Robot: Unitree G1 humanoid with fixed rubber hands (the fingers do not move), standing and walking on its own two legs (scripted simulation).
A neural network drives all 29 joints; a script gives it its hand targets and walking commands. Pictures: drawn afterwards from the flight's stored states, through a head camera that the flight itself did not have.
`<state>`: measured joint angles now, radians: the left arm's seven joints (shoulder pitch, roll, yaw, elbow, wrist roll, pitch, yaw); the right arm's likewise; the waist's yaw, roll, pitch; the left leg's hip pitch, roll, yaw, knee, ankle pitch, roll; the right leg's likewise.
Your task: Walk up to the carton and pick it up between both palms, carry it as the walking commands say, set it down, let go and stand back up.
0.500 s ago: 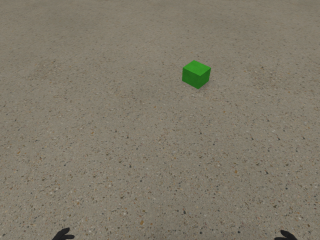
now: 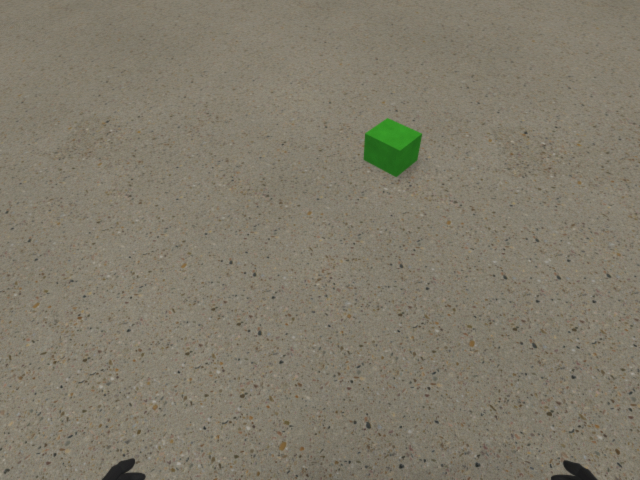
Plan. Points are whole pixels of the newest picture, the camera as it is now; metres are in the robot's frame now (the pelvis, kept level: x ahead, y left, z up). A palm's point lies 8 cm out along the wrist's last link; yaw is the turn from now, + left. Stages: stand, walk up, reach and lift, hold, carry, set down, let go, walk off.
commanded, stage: walk up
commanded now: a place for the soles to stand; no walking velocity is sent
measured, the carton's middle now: (391, 147) +1.65 -0.26 -0.70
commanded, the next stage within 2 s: none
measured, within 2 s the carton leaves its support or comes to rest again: neither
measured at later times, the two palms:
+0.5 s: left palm (160, 360) +0.29 +0.28 -0.08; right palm (635, 440) +0.20 -0.39 -0.11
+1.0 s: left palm (204, 254) +0.51 +0.27 -0.10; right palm (599, 313) +0.38 -0.41 -0.10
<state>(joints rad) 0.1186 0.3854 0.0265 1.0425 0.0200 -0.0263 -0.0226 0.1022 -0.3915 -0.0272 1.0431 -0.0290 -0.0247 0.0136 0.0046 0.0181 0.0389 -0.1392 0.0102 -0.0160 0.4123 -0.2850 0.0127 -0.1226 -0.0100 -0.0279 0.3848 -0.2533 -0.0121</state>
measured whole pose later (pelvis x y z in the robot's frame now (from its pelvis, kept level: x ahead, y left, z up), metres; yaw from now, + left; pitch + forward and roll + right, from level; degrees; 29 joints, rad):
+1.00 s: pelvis +0.37 -0.06 -0.03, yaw -9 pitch -2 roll +0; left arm 0.32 0.49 0.07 0.80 0.02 -0.11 -0.07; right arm 0.32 -0.51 -0.09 0.78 -0.02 -0.07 0.06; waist -0.03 0.01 0.03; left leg -0.33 0.07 0.04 0.80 -0.45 0.04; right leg -0.39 -0.03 -0.04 0.67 -0.24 -0.02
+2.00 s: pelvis +0.78 -0.07 -0.03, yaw -7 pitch -2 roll +1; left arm 0.30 0.49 0.05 0.82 0.00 -0.07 -0.05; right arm 0.31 -0.49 -0.08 0.81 0.00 -0.11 0.03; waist -0.02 -0.03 0.04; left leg -0.32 0.02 0.07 0.68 -0.33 0.02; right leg -0.51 -0.07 0.01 1.03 -0.38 -0.02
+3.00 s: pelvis +1.09 -0.17 -0.04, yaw -7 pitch -2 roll +1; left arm 0.24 0.47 0.03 0.82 -0.01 -0.06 -0.01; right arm 0.24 -0.47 -0.06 0.85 -0.01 -0.05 0.00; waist 0.02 0.03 0.11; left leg -0.38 0.03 0.04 0.76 -0.33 0.02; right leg -0.41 -0.06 -0.05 0.80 -0.35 0.00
